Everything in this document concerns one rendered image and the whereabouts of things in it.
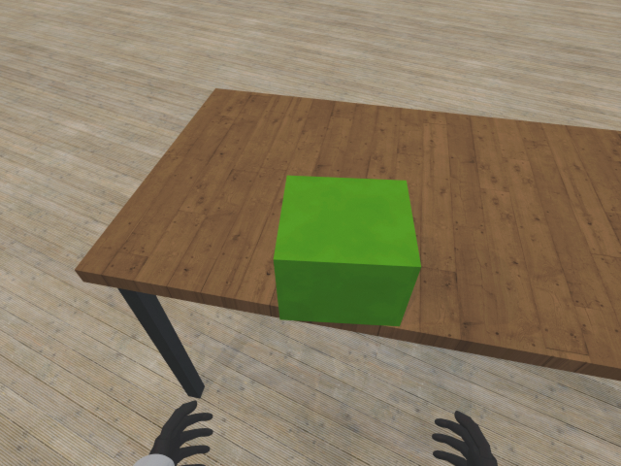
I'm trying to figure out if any right robot hand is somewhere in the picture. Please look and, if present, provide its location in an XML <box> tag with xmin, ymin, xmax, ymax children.
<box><xmin>432</xmin><ymin>411</ymin><xmax>498</xmax><ymax>466</ymax></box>

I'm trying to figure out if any left robot hand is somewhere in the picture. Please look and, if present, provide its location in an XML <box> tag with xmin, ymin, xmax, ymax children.
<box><xmin>149</xmin><ymin>400</ymin><xmax>213</xmax><ymax>466</ymax></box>

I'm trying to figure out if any carton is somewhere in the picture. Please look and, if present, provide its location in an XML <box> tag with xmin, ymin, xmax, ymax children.
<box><xmin>274</xmin><ymin>176</ymin><xmax>421</xmax><ymax>326</ymax></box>

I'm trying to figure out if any table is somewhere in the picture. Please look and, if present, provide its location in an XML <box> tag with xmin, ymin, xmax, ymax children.
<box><xmin>75</xmin><ymin>88</ymin><xmax>621</xmax><ymax>399</ymax></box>

